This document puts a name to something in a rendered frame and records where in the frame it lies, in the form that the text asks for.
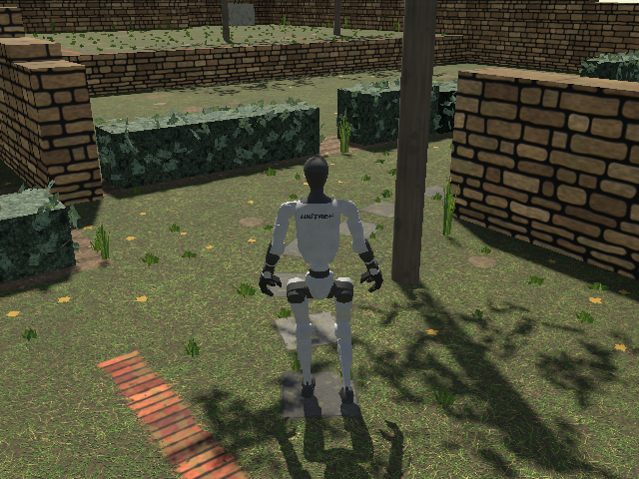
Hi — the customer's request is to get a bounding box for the robot left upper arm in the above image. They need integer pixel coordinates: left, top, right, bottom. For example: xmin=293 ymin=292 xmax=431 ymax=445
xmin=270 ymin=201 xmax=297 ymax=255

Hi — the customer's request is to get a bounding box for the left robot shin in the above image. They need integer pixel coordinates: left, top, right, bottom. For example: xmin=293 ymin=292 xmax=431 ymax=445
xmin=296 ymin=323 xmax=312 ymax=385

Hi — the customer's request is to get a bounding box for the right robot hand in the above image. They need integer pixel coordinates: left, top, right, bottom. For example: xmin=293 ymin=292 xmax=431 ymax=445
xmin=360 ymin=270 xmax=383 ymax=292

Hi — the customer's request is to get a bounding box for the right robot forearm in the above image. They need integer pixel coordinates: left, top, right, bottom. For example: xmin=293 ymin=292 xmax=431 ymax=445
xmin=358 ymin=238 xmax=380 ymax=275

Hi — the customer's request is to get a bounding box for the robot right upper arm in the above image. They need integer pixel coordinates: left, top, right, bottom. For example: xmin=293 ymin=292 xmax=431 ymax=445
xmin=337 ymin=200 xmax=368 ymax=253

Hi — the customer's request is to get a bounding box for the left robot forearm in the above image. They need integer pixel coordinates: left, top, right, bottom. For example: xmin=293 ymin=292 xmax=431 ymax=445
xmin=262 ymin=240 xmax=280 ymax=278

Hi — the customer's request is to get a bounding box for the left robot foot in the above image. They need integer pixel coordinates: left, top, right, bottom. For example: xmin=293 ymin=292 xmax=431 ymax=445
xmin=302 ymin=374 xmax=316 ymax=398

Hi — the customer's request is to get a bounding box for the left robot hand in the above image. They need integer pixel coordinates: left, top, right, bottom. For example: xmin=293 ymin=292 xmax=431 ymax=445
xmin=259 ymin=275 xmax=282 ymax=296

